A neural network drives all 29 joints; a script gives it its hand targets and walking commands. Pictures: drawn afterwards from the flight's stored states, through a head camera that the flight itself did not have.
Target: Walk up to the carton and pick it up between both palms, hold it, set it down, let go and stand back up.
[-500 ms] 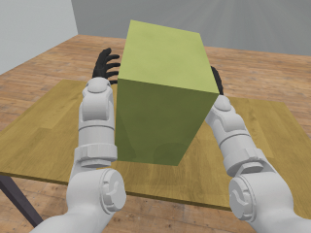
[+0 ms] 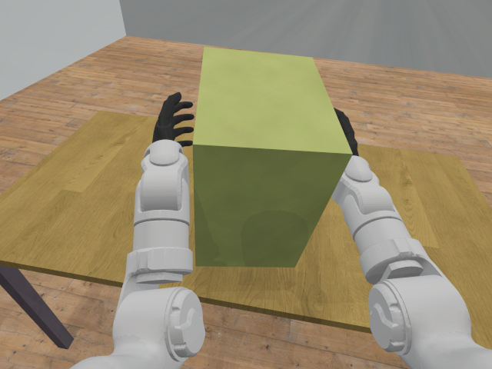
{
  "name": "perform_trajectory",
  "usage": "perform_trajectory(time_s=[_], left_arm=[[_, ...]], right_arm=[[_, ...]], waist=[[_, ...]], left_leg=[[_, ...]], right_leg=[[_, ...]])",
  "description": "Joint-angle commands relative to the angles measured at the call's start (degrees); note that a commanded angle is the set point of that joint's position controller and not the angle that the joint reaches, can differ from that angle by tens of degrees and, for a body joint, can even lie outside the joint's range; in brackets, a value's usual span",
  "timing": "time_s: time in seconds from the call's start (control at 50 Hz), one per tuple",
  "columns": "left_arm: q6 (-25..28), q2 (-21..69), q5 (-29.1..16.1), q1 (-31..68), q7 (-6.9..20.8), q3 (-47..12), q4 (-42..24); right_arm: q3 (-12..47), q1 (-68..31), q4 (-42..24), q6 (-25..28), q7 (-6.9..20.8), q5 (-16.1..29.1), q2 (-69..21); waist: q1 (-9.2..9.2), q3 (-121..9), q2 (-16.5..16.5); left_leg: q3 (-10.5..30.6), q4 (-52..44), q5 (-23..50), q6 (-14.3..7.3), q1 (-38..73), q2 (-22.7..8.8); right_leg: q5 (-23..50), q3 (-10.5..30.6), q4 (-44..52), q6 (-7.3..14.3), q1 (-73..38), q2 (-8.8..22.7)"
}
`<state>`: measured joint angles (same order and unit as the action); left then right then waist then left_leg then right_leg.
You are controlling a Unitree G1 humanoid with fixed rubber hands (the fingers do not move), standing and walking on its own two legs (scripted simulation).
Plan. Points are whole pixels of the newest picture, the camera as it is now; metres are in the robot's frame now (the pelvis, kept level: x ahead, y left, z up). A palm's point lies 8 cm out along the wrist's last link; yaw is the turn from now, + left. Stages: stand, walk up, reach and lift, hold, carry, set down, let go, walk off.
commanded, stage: set down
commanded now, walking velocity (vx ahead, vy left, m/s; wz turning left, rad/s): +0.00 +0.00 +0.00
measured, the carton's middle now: (252, 164) +0.43 +0.00 +0.16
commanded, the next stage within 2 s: none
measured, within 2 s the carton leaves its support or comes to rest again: neither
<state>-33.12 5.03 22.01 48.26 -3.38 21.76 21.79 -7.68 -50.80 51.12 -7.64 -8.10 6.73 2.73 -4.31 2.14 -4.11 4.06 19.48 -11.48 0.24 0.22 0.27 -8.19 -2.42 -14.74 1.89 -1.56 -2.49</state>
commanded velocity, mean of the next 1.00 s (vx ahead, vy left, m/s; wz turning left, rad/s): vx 0.00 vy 0.00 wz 0.00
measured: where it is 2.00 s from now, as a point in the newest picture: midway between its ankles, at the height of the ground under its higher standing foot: outside the picture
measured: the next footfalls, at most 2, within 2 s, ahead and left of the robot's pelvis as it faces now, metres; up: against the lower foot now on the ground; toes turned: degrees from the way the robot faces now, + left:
none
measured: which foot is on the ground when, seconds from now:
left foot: down 0.00-1.00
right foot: down 0.00-1.00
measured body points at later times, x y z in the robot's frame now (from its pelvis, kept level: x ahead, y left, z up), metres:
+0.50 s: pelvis +0.00 -0.01 +0.00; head -0.03 +0.01 +0.45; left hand +0.41 +0.11 +0.20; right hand +0.41 -0.17 +0.17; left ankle +0.00 +0.12 -0.75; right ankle +0.01 -0.09 -0.75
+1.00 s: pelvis +0.00 -0.01 +0.00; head +0.00 +0.00 +0.45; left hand +0.42 +0.11 +0.15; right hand +0.42 -0.17 +0.14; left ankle +0.00 +0.12 -0.75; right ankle +0.01 -0.09 -0.75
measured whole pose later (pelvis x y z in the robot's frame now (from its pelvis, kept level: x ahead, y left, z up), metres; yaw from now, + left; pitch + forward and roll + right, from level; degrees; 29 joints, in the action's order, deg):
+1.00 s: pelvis +0.00 -0.01 +0.00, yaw -2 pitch -1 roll +0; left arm -21.6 8.7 20.4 45.8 -7.7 23.9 32.1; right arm -16.1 -49.7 58.9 0.1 -2.8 -2.8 3.3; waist 0.0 -0.1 -1.6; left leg 0.8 17.7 -9.9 1.2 -6.8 -1.0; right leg -7.5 -2.3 -16.3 2.8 7.8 -2.8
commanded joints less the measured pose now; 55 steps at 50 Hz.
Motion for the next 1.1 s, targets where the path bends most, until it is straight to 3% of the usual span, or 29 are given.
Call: perform_trajectory(time_s=[0.0, 0.06, 0.08, 0.14, 0.22, 0.38, 0.46, 0.54, 0.62, 0.64, 0.74, 0.88, 0.94, 0.96, 1.08], left_arm=[[2.9, 29.3, -7.9, 30.7, 7.5, -24.3, -3.5], [3.6, 30.0, -8.7, 31.0, 6.8, -26.6, -4.5], [4.0, 30.2, -9.0, 31.3, 6.6, -26.8, -4.9], [4.2, 30.1, -9.4, 31.2, 6.1, -27.2, -4.0], [4.3, 29.2, -8.4, 30.6, 5.6, -24.8, -0.6], [6.3, 28.7, -7.3, 30.4, 4.2, -20.7, 3.0], [7.8, 28.4, -6.5, 30.3, 4.0, -19.4, 3.7], [9.4, 28.3, -6.3, 31.7, 4.0, -19.0, 5.2], [11.2, 29.1, -6.5, 32.1, 3.5, -19.7, 3.9], [11.6, 29.4, -6.8, 32.3, 3.4, -20.2, 4.2], [12.7, 29.1, -6.2, 30.4, 3.2, -19.1, 5.3], [13.9, 30.2, -5.7, 29.8, 1.7, -18.5, 7.3], [14.5, 29.9, -5.8, 29.4, 1.1, -18.2, 7.5], [14.5, 30.0, -5.6, 29.7, 1.0, -17.7, 8.4], [16.2, 30.6, -5.6, 30.4, -0.3, -17.3, 8.4]], right_arm=[[11.8, -43.6, -18.6, 6.5, 6.2, 1.8, -24.9], [12.3, -42.8, -18.6, 6.8, 6.1, 1.9, -24.7], [13.0, -43.5, -19.6, 6.9, 6.1, 1.9, -24.9], [12.3, -43.3, -19.0, 6.9, 6.5, 1.9, -24.9], [10.2, -43.0, -16.1, 6.4, 7.6, 0.0, -24.3], [9.7, -44.3, -13.6, 7.7, 9.0, -0.9, -25.8], [8.5, -43.1, -11.2, 8.5, 9.3, -2.2, -26.1], [5.7, -42.1, -8.8, 9.1, 9.8, -4.3, -26.2], [6.3, -42.1, -9.7, 10.5, 9.6, -5.2, -26.7], [6.1, -42.0, -9.0, 10.5, 9.5, -5.5, -27.3], [5.5, -40.5, -8.4, 11.2, 10.1, -6.6, -27.2], [3.7, -40.5, -6.8, 12.2, 11.4, -8.4, -26.0], [3.1, -39.6, -5.7, 12.3, 12.0, -8.9, -26.0], [2.2, -39.1, -4.4, 12.2, 12.1, -9.7, -25.8], [0.8, -39.2, -3.1, 13.2, 13.1, -11.1, -25.6]], waist=[[-1.49, -26.6, 5.4], [-2.58, -27.1, 6.2], [-1.62, -27.6, 5.6], [-1.84, -27.5, 5.5], [-0.1, -25.1, 4.5], [3.57, -27.9, 2.9], [3.52, -28.4, 2.7], [2.55, -27.5, 2.7], [2.79, -31.2, 3.5], [2.08, -31.0, 3.4], [3.13, -30.4, 2.0], [3.66, -31.1, 3.2], [4.78, -31.3, 3.1], [4.25, -30.6, 3.2], [5.19, -33.3, 3.2]], left_leg=[[-4.4, 0.6, 18.2, 2.5, 6.8, 0.8], [-4.1, 1.4, 20.2, 3.2, 7.8, 0.8], [-4.3, 1.2, 19.3, 3.0, 7.3, 0.8], [-4.1, 0.7, 17.1, 2.9, 6.8, 0.5], [-4.7, -1.2, 12.5, 2.4, 5.5, 0.0], [-5.7, -1.6, 12.0, 1.4, 2.3, 0.0], [-6.0, -1.6, 12.0, 1.4, 1.2, 0.2], [-5.9, -2.5, 9.4, 1.3, 0.4, 0.2], [-6.1, -1.3, 12.5, 1.9, 0.1, 0.6], [-5.9, -1.3, 12.6, 2.0, -0.1, 0.5], [-6.3, -1.9, 11.7, 1.5, -2.0, 0.4], [-6.6, -1.8, 12.9, 2.2, -0.1, -0.5], [-6.7, -2.0, 12.8, 2.1, -0.3, -0.8], [-6.8, -2.1, 12.7, 2.1, -0.5, -0.6], [-7.1, -1.3, 14.7, 2.3, -0.5, -0.9]], right_leg=[[19.4, -4.2, -1.4, -3.7, -5.7, 0.1], [20.8, -4.2, -1.5, -3.6, -4.6, 0.0], [20.3, -4.3, -1.8, -3.8, -4.7, 0.1], [17.8, -4.4, -1.5, -3.6, -2.9, -0.1], [11.2, -4.4, -0.5, -3.3, -0.4, -0.1], [16.2, -2.8, -1.9, -3.9, -3.1, 0.7], [19.3, -2.5, -2.5, -4.1, -4.5, 1.0], [16.8, -2.6, -2.1, -4.4, -3.8, 1.3], [23.9, -2.3, -3.5, -4.8, -5.8, 1.7], [24.2, -2.4, -3.5, -4.7, -5.8, 1.7], [24.8, -2.3, -3.8, -5.1, -6.0, 1.9], [21.4, -3.1, -3.2, -4.4, -1.9, 1.4], [20.7, -3.0, -3.1, -4.1, -0.9, 1.2], [20.0, -3.1, -2.8, -4.2, -0.7, 1.2], [22.4, -3.2, -3.3, -3.9, 0.0, 1.0]])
